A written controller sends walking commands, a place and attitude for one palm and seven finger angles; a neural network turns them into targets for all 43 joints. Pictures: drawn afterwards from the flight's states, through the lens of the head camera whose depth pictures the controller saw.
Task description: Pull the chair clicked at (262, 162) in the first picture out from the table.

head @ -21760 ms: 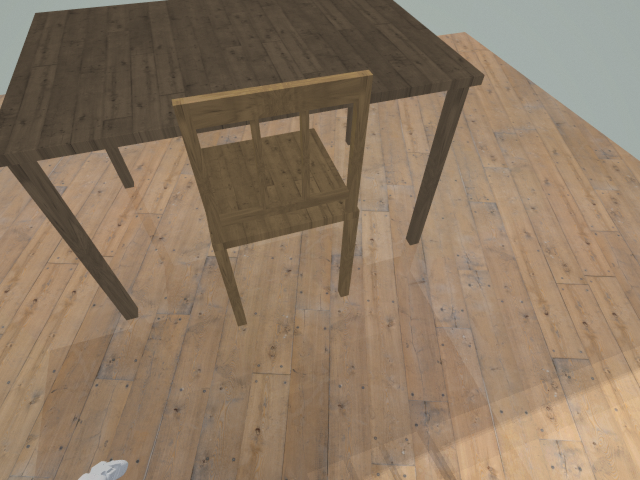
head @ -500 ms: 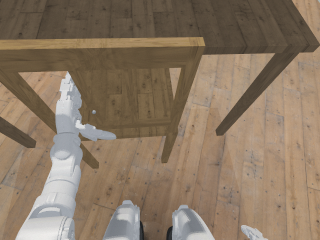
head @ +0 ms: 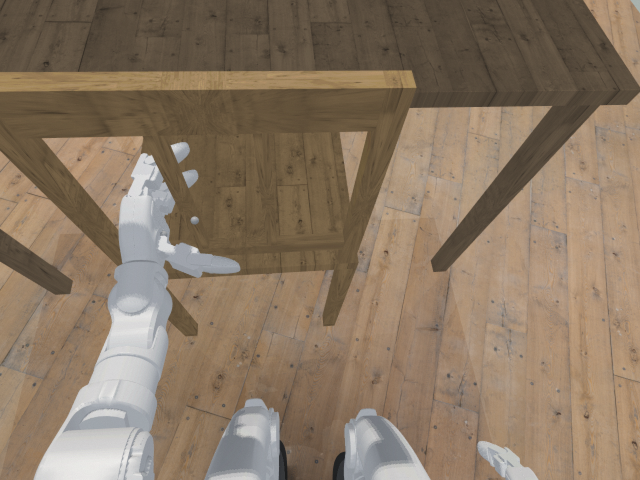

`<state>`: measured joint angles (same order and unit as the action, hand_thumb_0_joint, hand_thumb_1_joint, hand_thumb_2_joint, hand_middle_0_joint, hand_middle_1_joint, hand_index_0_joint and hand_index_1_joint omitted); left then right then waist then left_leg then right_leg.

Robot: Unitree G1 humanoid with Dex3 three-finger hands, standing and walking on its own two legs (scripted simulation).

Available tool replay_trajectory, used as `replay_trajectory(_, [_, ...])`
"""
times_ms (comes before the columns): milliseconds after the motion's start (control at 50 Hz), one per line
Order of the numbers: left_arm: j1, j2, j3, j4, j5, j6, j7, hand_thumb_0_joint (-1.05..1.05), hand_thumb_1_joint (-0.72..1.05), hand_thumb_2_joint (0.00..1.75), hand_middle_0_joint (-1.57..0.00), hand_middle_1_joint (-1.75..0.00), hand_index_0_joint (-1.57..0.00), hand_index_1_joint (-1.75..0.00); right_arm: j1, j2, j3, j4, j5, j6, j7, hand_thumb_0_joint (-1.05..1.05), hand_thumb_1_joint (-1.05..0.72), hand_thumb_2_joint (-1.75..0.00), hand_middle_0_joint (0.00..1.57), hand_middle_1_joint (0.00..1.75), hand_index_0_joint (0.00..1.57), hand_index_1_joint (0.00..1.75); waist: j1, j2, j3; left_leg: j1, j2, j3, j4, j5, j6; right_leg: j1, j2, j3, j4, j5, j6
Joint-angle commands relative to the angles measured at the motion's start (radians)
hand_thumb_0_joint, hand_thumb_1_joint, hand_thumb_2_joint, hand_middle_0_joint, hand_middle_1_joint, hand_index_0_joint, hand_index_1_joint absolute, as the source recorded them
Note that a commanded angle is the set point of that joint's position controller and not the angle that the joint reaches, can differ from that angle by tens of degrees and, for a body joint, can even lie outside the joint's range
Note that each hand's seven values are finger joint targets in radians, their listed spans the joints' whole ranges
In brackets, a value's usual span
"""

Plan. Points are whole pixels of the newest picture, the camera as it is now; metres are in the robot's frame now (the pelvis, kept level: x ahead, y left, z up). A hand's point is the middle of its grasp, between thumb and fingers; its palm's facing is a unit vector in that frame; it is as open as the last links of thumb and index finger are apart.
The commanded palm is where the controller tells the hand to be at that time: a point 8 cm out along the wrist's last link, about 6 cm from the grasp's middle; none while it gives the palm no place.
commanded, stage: hook a spindle and tug to test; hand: left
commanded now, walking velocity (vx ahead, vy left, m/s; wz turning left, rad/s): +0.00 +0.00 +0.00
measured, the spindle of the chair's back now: (183, 199) +0.46 +0.18 +0.01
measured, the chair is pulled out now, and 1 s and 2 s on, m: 0.00 0.03 0.13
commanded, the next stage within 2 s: step backward, pulling the chair out in 1.10 s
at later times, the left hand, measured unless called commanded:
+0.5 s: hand (200, 217) +0.43 +0.15 +0.02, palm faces +0.11 -0.99 -0.01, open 5.4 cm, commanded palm +0.39 +0.19 +0.02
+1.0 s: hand (204, 244) +0.39 +0.14 +0.02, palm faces +0.09 -1.00 -0.01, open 5.2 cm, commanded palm +0.36 +0.19 +0.02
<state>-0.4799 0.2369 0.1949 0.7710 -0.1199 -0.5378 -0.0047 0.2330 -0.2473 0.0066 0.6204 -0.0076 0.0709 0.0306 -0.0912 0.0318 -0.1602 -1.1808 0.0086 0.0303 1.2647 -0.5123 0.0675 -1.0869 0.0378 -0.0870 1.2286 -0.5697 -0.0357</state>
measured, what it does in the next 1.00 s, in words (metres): stands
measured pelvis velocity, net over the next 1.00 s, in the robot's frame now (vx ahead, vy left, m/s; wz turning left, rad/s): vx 0.03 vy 0.00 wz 0.00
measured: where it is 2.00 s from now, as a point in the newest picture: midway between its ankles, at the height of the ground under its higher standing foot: outside the picture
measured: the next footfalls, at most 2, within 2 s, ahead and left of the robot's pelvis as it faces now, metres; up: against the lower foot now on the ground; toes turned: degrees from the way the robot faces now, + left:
none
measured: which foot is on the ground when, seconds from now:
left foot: down 0.00-1.00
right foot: down 0.00-1.00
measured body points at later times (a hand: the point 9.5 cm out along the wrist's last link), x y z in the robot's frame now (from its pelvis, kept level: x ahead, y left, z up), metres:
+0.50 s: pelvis +0.01 +0.00 +0.00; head +0.14 +0.01 +0.43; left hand +0.42 +0.20 +0.02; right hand +0.09 -0.26 -0.12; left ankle +0.04 +0.08 -0.62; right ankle +0.00 -0.10 -0.62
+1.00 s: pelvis +0.03 +0.00 +0.01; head +0.15 +0.01 +0.44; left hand +0.38 +0.19 +0.02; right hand +0.15 -0.26 -0.11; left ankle +0.04 +0.08 -0.62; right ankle +0.00 -0.10 -0.62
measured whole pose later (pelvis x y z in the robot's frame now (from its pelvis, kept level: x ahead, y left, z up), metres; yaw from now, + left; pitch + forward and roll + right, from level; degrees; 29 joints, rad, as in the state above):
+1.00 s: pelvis +0.03 +0.00 +0.01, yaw +0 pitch +24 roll -2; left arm -0.19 0.17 0.11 0.48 -0.15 -0.51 0.03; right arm 0.22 -0.24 -0.01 0.58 -0.01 0.07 0.05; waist -0.07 0.03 -0.16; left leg -1.10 0.01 0.04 1.22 -0.54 0.06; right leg -1.01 0.04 -0.07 1.19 -0.59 -0.04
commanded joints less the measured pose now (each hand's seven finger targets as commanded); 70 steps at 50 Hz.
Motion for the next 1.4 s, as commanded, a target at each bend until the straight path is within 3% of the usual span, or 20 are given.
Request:
replay_trajectory(0, [-0.287,0.123,0.015,-0.192,-0.013,-0.055,-0.007,0.0,-0.16,0.44,-0.43,-1.23,-0.43,-1.23,0.085,-0.164,-0.063,-0.081,0.004,-0.024,-0.011,0.0,-0.9,-0.9,0.2,0.3,0.2,0.3,-0.025,0.023,-0.436,0.426,0.014,-0.102,-0.144,0.316,-0.046,0.141,0.0,0.057,-0.173,0.304,0.007])
replay_trajectory(80, [-0.314,0.131,0.017,-0.218,-0.007,-0.07,-0.003,0.0,0.06,0.54,-0.5,-1.45,-0.5,-1.45,0.084,-0.162,-0.061,-0.082,0.002,-0.028,-0.013,0.0,-0.9,-0.9,0.2,0.3,0.2,0.3,-0.022,0.047,-0.441,0.432,0.014,-0.105,-0.144,0.317,-0.049,0.131,-0.002,0.058,-0.165,0.298,0.006])
replay_trajectory(240, [-0.309,0.121,0.009,-0.21,0.005,-0.073,0.008,0.0,0.51,0.73,-0.5,-1.45,-0.5,-1.45,0.094,-0.166,-0.066,-0.078,-0.002,-0.03,-0.008,0.0,-0.9,-0.9,0.2,0.3,0.2,0.3,-0.017,0.079,-0.463,0.479,0.019,-0.116,-0.149,0.354,-0.056,0.104,-0.001,0.048,-0.154,0.303,0.001])
replay_trajectory(260, [-0.316,0.088,-0.018,-0.209,0.004,-0.068,0.008,0.0,0.56,0.76,-0.5,-1.45,-0.5,-1.45,0.094,-0.161,-0.066,-0.076,-0.001,-0.03,-0.006,0.0,-0.9,-0.9,0.2,0.3,0.2,0.3,-0.026,0.064,-0.468,0.486,0.02,-0.116,-0.147,0.357,-0.053,0.103,0.0,0.047,-0.159,0.308,0.004])
replay_trajectory(280, [-0.313,0.112,0.003,-0.211,0.004,-0.067,0.012,0.0,0.62,0.78,-0.5,-1.45,-0.5,-1.45,0.096,-0.166,-0.069,-0.076,-0.001,-0.028,-0.007,0.0,-0.9,-0.9,0.2,0.3,0.2,0.3,-0.023,0.047,-0.462,0.478,0.021,-0.118,-0.147,0.353,-0.054,0.109,0.0,0.047,-0.159,0.306,0.004])
replay_trajectory(380, [-0.296,0.095,-0.015,-0.236,0.006,-0.064,0.019,0.0,0.9,0.9,-0.5,-1.45,-0.5,-1.45,0.098,-0.163,-0.071,-0.077,-0.001,-0.024,-0.002,0.0,-0.9,-0.9,0.2,0.3,0.2,0.3,-0.024,0.041,-0.476,0.493,0.022,-0.117,-0.145,0.386,-0.053,0.122,0.0,0.046,-0.159,0.337,0.005])
replay_trajectory(700, [-0.008,0.069,-0.039,-0.412,-0.016,-0.064,0.008,0.0,0.9,0.9,-0.5,-1.45,-0.5,-1.45,0.073,-0.145,-0.073,-0.125,0.005,-0.024,0.012,0.0,-0.9,-0.9,0.2,0.3,0.2,0.3,0.028,0.043,-0.487,0.499,0.02,-0.087,-0.158,0.491,-0.049,0.244,-0.002,0.059,-0.16,0.478,0.004])
replay_trajectory(900, [0.133,0.042,-0.066,-0.523,-0.019,-0.072,0.02,0.0,0.9,0.9,-0.5,-1.45,-0.5,-1.45,0.049,-0.136,-0.076,-0.137,0.003,-0.033,0.009,0.0,-0.9,-0.9,0.2,0.3,0.2,0.3,0.034,0.024,-0.458,0.496,0.021,-0.084,-0.152,0.535,-0.05,0.263,-0.008,0.062,-0.15,0.536,0.008])
replay_trajectory(920, [0.122,0.028,-0.086,-0.527,-0.017,-0.07,0.019,0.0,0.9,0.9,-0.5,-1.45,-0.5,-1.45,0.048,-0.134,-0.075,-0.136,0.003,-0.034,0.009,0.0,-0.9,-0.9,0.2,0.3,0.2,0.3,0.024,0.03,-0.451,0.497,0.019,-0.083,-0.147,0.536,-0.047,0.255,-0.009,0.062,-0.149,0.54,0.008])
replay_trajectory(1020, [0.149,0.042,-0.073,-0.542,-0.013,-0.07,0.021,0.0,0.9,0.9,-0.5,-1.45,-0.5,-1.45,0.035,-0.137,-0.076,-0.137,0.0,-0.038,0.003,0.0,-0.9,-0.9,0.2,0.3,0.2,0.3,0.032,0.033,-0.45,0.5,0.02,-0.088,-0.139,0.535,-0.049,0.237,-0.011,0.06,-0.14,0.523,0.006])
replay_trajectory(1060, [0.079,0.028,-0.095,-0.53,-0.009,-0.068,0.019,0.0,0.9,0.9,-0.5,-1.45,-0.5,-1.45,0.026,-0.136,-0.072,-0.128,-0.001,-0.038,-0.001,0.0,-0.9,-0.9,0.2,0.3,0.2,0.3,0.011,0.016,-0.426,0.476,0.018,-0.09,-0.134,0.484,-0.047,0.217,-0.012,0.061,-0.142,0.491,0.01])
replay_trajectory(1160, [0.039,0.042,-0.076,-0.483,-0.008,-0.06,0.012,0.0,0.9,0.9,-0.5,-1.45,-0.5,-1.45,0.014,-0.139,-0.069,-0.125,0.001,-0.04,-0.012,0.0,-0.9,-0.9,0.2,0.3,0.2,0.3,0.017,0.016,-0.427,0.446,0.011,-0.088,-0.129,0.418,-0.046,0.209,-0.013,0.065,-0.141,0.438,0.009])
replay_trajectory(1180, [-0.039,0.021,-0.108,-0.494,-0.004,-0.06,0.013,0.0,0.9,0.9,-0.5,-1.45,-0.5,-1.45,0.009,-0.14,-0.067,-0.121,0.002,-0.042,-0.015,0.0,-0.9,-0.9,0.2,0.3,0.2,0.3,-0.002,0.031,-0.429,0.453,0.013,-0.095,-0.124,0.403,-0.046,0.179,-0.015,0.063,-0.14,0.415,0.009])
replay_trajectory(1200, [-0.126,0.325,0.022,-0.708,0.083,0.062,0.088,0.0,0.9,0.9,-0.5,-1.45,-0.5,-1.45,0.071,-0.132,-0.068,-0.208,0.056,0.039,-0.046,0.0,-0.9,-0.9,0.2,0.3,0.2,0.3,0.06,0.082,-0.695,0.758,0.027,-0.077,-0.332,0.401,-0.024,0.649,-0.088,0.199,-0.36,0.492,0.025])
replay_trajectory(1220, [-0.092,0.281,-0.001,-0.749,0.077,0.128,0.118,0.0,0.9,0.9,-0.5,-1.45,-0.5,-1.45,0.093,-0.118,-0.062,-0.246,0.063,0.053,-0.071,0.0,-0.9,-0.9,0.2,0.3,0.2,0.3,0.047,0.109,-0.662,0.824,0.011,-0.063,-0.365,0.45,-0.02,0.711,-0.084,0.184,-0.409,0.659,0.033])
replay_trajectory(1240, [0.015,0.223,-0.031,-0.649,0.078,0.195,0.131,0.0,0.9,0.9,-0.5,-1.45,-0.5,-1.45,0.053,-0.115,-0.051,-0.236,0.067,0.065,-0.086,0.0,-0.9,-0.9,0.2,0.3,0.2,0.3,0.042,0.092,-0.579,0.788,0.016,-0.07,-0.395,0.473,-0.019,0.704,-0.093,0.178,-0.419,0.721,0.043])
replay_trajectory(1260, [0.1,0.154,-0.079,-0.526,0.079,0.254,0.133,0.0,0.9,0.9,-0.5,-1.45,-0.5,-1.45,0.027,-0.106,-0.042,-0.219,0.072,0.081,-0.093,0.0,-0.9,-0.9,0.2,0.3,0.2,0.3,0.04,0.024,-0.473,0.699,0.025,-0.068,-0.412,0.414,-0.015,0.726,-0.11,0.209,-0.461,0.704,0.075])
replay_trajectory(1300, [0.118,0.096,-0.137,-0.366,0.086,0.32,0.133,0.0,0.9,0.9,-0.5,-1.45,-0.5,-1.45,0.021,-0.114,-0.033,-0.182,0.077,0.101,-0.113,0.0,-0.9,-0.9,0.2,0.3,0.2,0.3,0.024,-0.068,-0.283,0.655,0.045,-0.072,-0.487,0.372,-0.015,0.745,-0.139,0.191,-0.513,0.755,0.084])
replay_trajectory(1360, [0.026,0.114,-0.135,-0.259,0.087,0.333,0.131,0.0,0.9,0.9,-0.5,-1.45,-0.5,-1.45,0.017,-0.133,-0.027,-0.154,0.078,0.108,-0.133,0.0,-0.9,-0.9,0.2,0.3,0.2,0.3,0.033,-0.068,-0.22,0.73,0.077,-0.092,-0.594,0.498,-0.015,0.816,-0.158,0.171,-0.574,0.885,0.093])
replay_trajectory(1380, [-0.001,0.107,-0.144,-0.227,0.086,0.328,0.125,0.0,0.9,0.9,-0.5,-1.45,-0.5,-1.45,0.019,-0.135,-0.026,-0.148,0.076,0.108,-0.14,0.0,-0.9,-0.9,0.2,0.3,0.2,0.3,0.035,-0.03,-0.212,0.777,0.092,-0.103,-0.62,0.572,-0.014,0.816,-0.155,0.164,-0.594,0.896,0.092])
